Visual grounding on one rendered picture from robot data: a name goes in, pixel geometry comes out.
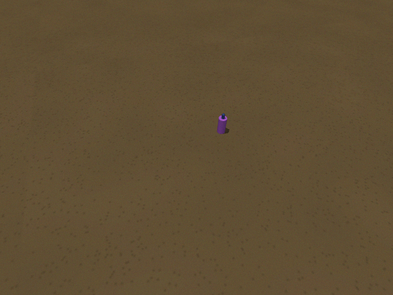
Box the bottle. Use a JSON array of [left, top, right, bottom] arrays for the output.
[[217, 113, 227, 134]]

